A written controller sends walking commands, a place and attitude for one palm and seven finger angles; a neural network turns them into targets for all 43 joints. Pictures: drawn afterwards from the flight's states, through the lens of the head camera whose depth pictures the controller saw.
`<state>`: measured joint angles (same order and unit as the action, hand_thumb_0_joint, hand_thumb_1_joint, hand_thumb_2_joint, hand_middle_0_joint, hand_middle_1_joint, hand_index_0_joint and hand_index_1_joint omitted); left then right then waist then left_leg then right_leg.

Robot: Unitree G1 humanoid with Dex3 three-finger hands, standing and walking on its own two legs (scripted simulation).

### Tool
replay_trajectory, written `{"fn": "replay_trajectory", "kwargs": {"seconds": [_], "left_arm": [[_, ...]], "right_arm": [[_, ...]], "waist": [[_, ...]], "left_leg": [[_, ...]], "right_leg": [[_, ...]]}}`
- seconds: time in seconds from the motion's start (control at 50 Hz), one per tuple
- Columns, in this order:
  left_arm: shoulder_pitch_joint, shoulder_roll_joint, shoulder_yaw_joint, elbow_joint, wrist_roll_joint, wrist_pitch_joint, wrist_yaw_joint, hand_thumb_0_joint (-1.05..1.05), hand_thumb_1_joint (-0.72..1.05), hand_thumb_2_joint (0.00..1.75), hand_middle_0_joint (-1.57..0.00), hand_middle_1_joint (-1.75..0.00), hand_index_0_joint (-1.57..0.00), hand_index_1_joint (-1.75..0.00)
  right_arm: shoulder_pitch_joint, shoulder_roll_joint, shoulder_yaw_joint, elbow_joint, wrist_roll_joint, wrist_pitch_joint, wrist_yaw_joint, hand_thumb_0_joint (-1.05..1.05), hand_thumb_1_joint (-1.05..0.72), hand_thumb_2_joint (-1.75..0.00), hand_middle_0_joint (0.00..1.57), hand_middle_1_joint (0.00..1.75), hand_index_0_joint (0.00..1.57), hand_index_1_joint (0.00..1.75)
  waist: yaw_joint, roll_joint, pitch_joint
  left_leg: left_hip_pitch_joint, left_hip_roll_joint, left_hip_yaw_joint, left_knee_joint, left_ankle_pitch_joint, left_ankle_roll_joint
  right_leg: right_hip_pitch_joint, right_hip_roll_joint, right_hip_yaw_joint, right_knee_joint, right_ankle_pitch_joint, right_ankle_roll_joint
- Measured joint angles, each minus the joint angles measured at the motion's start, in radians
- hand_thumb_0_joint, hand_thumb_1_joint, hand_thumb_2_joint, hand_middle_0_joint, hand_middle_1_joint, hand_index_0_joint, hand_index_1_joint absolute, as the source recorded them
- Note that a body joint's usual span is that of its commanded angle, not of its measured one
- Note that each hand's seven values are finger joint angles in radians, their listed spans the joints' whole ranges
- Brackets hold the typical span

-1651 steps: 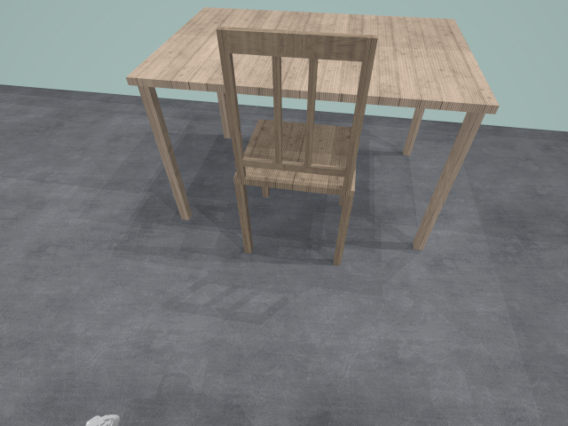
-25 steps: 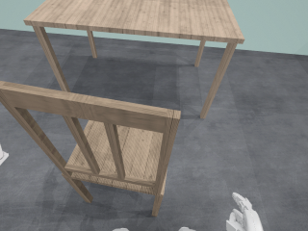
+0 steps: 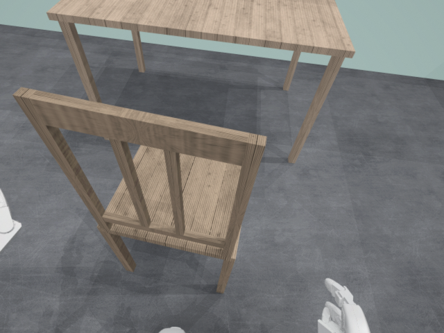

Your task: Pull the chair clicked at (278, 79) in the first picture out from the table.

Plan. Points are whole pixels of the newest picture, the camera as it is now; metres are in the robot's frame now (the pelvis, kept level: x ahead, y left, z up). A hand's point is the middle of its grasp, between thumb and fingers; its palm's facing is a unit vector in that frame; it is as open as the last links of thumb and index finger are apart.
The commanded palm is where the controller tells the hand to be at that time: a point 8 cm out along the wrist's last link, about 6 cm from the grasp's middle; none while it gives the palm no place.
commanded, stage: step back with the hand held close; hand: left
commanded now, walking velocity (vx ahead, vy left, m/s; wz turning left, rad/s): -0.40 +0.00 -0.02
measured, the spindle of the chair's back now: (134, 189) +0.40 +0.23 -0.06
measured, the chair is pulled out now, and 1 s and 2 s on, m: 0.60 0.60 0.60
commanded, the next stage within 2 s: stop stepping back and stand still in 0.10 s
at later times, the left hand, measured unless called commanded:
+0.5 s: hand out of the picture +0.09 +0.23 +0.16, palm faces +0.41 -0.82 -0.41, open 7.4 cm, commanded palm +0.04 +0.27 +0.18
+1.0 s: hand out of the picture +0.04 +0.24 +0.17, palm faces +0.45 -0.77 -0.46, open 7.4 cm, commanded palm -0.01 +0.27 +0.18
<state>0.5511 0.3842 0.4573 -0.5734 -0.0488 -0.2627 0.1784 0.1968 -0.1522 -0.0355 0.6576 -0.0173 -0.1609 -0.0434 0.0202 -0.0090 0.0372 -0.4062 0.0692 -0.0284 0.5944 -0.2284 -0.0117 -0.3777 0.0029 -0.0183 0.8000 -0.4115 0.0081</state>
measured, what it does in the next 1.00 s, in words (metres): walks backwards: right foot, then left foot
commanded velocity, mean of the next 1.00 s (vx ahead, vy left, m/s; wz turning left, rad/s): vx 0.05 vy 0.02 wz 0.01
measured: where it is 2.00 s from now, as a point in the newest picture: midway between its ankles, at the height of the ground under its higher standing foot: outside the picture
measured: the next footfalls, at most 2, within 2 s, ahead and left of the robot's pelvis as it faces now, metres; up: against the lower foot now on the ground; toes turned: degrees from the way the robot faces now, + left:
right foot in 0.10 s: -0.11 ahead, -0.15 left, +0.00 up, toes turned -3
left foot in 0.36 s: -0.09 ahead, +0.07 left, +0.00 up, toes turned +1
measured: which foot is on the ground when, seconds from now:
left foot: down 0.00-0.16, up 0.18-0.34, down 0.36-1.00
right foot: up 0.00-0.08, down 0.10-1.00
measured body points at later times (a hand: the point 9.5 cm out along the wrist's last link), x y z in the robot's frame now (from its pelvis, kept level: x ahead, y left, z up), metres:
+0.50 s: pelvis -0.11 -0.03 +0.00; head -0.11 -0.01 +0.45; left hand +0.06 +0.27 +0.18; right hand +0.04 -0.30 -0.06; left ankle -0.09 +0.09 -0.73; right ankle -0.09 -0.17 -0.73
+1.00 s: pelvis -0.15 -0.03 +0.00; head -0.16 -0.02 +0.45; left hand +0.01 +0.28 +0.19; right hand -0.02 -0.27 -0.09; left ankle -0.13 +0.07 -0.73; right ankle -0.14 -0.15 -0.70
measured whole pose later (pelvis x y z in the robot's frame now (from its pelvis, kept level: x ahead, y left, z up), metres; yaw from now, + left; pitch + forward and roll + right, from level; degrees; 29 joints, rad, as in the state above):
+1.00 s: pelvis -0.15 -0.03 +0.00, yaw +1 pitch -2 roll -1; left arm 0.56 0.41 0.42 -0.46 -0.02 -0.22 0.16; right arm 0.30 -0.18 -0.02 0.66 0.01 -0.11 -0.06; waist -0.02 0.00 -0.01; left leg -0.27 -0.01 0.00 0.57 -0.27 0.04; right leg -0.36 0.00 -0.02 0.83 -0.41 0.01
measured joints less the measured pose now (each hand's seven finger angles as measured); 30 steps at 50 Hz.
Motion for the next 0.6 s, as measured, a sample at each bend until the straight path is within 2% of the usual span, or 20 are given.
{"fn": "replay_trajectory", "kwargs": {"seconds": [0.04, 0.08, 0.1, 0.14, 0.18, 0.22, 0.24, 0.28, 0.32, 0.36, 0.38, 0.44, 0.52, 0.6], "left_arm": [[-0.008, 0.000, -0.016, -0.034, 0.001, -0.017, -0.010, 0.01, 0.89, 0.90, -0.21, -0.30, -0.21, -0.30], [-0.021, 0.026, -0.012, -0.049, 0.005, -0.038, -0.022, 0.01, 0.89, 0.90, -0.21, -0.30, -0.21, -0.30], [-0.027, 0.045, -0.002, -0.047, 0.008, -0.049, -0.028, 0.01, 0.89, 0.90, -0.21, -0.30, -0.21, -0.30], [-0.042, 0.065, 0.006, -0.025, 0.012, -0.064, -0.045, 0.01, 0.88, 0.90, -0.21, -0.30, -0.21, -0.30], [-0.025, 0.099, 0.020, -0.018, 0.010, -0.068, -0.059, 0.01, 0.88, 0.90, -0.21, -0.30, -0.21, -0.30], [0.026, 0.121, 0.030, -0.015, 0.004, -0.075, -0.067, 0.01, 0.88, 0.90, -0.21, -0.30, -0.21, -0.30], [0.056, 0.121, 0.030, -0.012, 0.001, -0.072, -0.066, 0.01, 0.88, 0.90, -0.21, -0.30, -0.21, -0.30], [0.116, 0.107, 0.030, 0.005, 0.000, -0.048, -0.058, 0.01, 0.88, 0.90, -0.22, -0.30, -0.22, -0.30], [0.149, 0.091, 0.021, 0.043, 0.000, -0.017, -0.045, 0.00, 0.88, 0.90, -0.22, -0.30, -0.22, -0.30], [0.145, 0.079, 0.005, 0.082, -0.003, 0.011, -0.031, 0.00, 0.88, 0.90, -0.22, -0.30, -0.22, -0.30], [0.123, 0.074, -0.003, 0.104, -0.006, 0.022, -0.026, 0.00, 0.88, 0.90, -0.22, -0.30, -0.22, -0.30], [0.074, 0.041, -0.024, 0.129, -0.011, 0.051, -0.014, 0.01, 0.88, 0.90, -0.21, -0.30, -0.22, -0.30], [0.025, 0.011, -0.065, 0.070, 0.000, 0.058, -0.010, 0.01, 0.88, 0.90, -0.21, -0.30, -0.21, -0.30], [-0.005, 0.012, -0.076, 0.045, 0.020, 0.021, -0.007, 0.01, 0.88, 0.90, -0.21, -0.30, -0.21, -0.30]], "right_arm": [[-0.017, 0.008, 0.012, 0.004, -0.007, -0.021, 0.009, 0.01, -0.90, -0.90, 0.20, 0.30, 0.20, 0.30], [-0.042, 0.019, 0.024, 0.005, -0.016, -0.034, 0.013, 0.01, -0.90, -0.90, 0.20, 0.30, 0.20, 0.30], [-0.059, 0.023, 0.028, 0.006, -0.020, -0.036, 0.015, 0.01, -0.90, -0.90, 0.20, 0.30, 0.20, 0.30], [-0.094, 0.017, 0.028, 0.010, -0.020, -0.026, 0.018, 0.01, -0.90, -0.90, 0.20, 0.30, 0.20, 0.30], [-0.097, 0.010, 0.025, 0.001, -0.012, -0.008, 0.023, 0.01, -0.90, -0.90, 0.20, 0.30, 0.20, 0.30], [-0.079, 0.003, 0.014, 0.000, 0.007, 0.018, 0.024, 0.01, -0.90, -0.89, 0.20, 0.30, 0.20, 0.30], [-0.064, -0.003, 0.007, -0.002, 0.015, 0.034, 0.021, 0.01, -0.90, -0.89, 0.20, 0.30, 0.21, 0.30], [-0.034, -0.023, -0.003, -0.011, 0.030, 0.066, 0.012, 0.01, -0.90, -0.89, 0.20, 0.30, 0.20, 0.30], [-0.004, -0.049, -0.008, -0.023, 0.041, 0.088, -0.002, 0.01, -0.90, -0.90, 0.20, 0.30, 0.20, 0.30], [0.024, -0.079, -0.017, -0.032, 0.048, 0.086, -0.019, 0.01, -0.90, -0.90, 0.20, 0.30, 0.20, 0.30], [0.027, -0.079, -0.024, -0.020, 0.048, 0.080, -0.029, 0.01, -0.90, -0.90, 0.20, 0.30, 0.20, 0.30], [0.035, -0.072, -0.022, -0.006, 0.048, 0.068, -0.038, 0.01, -0.91, -0.90, 0.20, 0.30, 0.20, 0.30], [0.047, -0.060, -0.006, -0.024, 0.041, 0.027, -0.033, 0.01, -0.91, -0.90, 0.19, 0.30, 0.20, 0.30], [0.042, -0.038, 0.016, -0.041, 0.040, 0.018, -0.020, 0.01, -0.91, -0.90, 0.19, 0.30, 0.20, 0.30]], "waist": [[0.007, -0.005, 0.006], [0.005, -0.010, 0.016], [0.004, -0.008, 0.023], [-0.012, 0.047, 0.059], [-0.024, 0.075, 0.074], [-0.026, 0.054, 0.053], [-0.029, 0.040, 0.033], [-0.041, 0.021, -0.011], [-0.060, 0.019, -0.050], [-0.073, 0.034, -0.071], [-0.072, 0.016, -0.068], [-0.043, -0.035, -0.044], [-0.032, -0.039, -0.032], [-0.028, -0.022, -0.050]], "left_leg": [[-0.021, 0.010, 0.011, -0.004, 0.017, -0.008], [-0.053, 0.019, 0.019, 0.002, 0.033, -0.018], [-0.071, 0.027, 0.020, 0.008, 0.041, -0.024], [-0.087, 0.067, -0.011, 0.002, 0.069, -0.039], [-0.098, 0.081, -0.032, -0.005, 0.097, -0.037], [-0.107, 0.033, -0.040, 0.104, -0.017, -0.029], [-0.109, 0.000, -0.037, 0.181, -0.088, -0.025], [-0.084, -0.043, -0.015, 0.255, -0.149, -0.020], [-0.009, -0.054, 0.009, 0.176, -0.132, -0.011], [0.094, -0.045, 0.014, 0.008, -0.095, 0.001], [0.117, -0.058, 0.016, -0.027, -0.107, 0.007], [0.163, -0.074, 0.033, -0.063, -0.064, 0.012], [0.172, -0.059, 0.013, -0.064, -0.034, 0.007], [0.160, -0.044, 0.005, -0.058, -0.024, 0.006]], "right_leg": [[0.071, -0.014, 0.001, -0.117, 0.024, -0.003], [0.131, -0.020, 0.005, -0.229, 0.064, -0.003], [0.152, -0.019, 0.000, -0.284, 0.064, 0.008], [0.159, 0.027, -0.022, -0.331, 0.095, 0.021], [0.149, 0.049, -0.034, -0.341, 0.136, 0.011], [0.118, 0.032, -0.016, -0.307, 0.134, 0.000], [0.105, 0.017, -0.005, -0.297, 0.132, -0.002], [0.086, -0.008, 0.013, -0.288, 0.133, 0.001], [0.074, -0.022, 0.015, -0.274, 0.131, 0.009], [0.063, -0.022, -0.004, -0.240, 0.116, 0.017], [0.063, -0.037, -0.005, -0.222, 0.108, 0.021], [0.100, -0.052, 0.013, -0.244, 0.135, 0.030], [0.142, -0.036, -0.008, -0.300, 0.183, 0.020], [0.142, -0.018, -0.013, -0.317, 0.189, 0.011]]}}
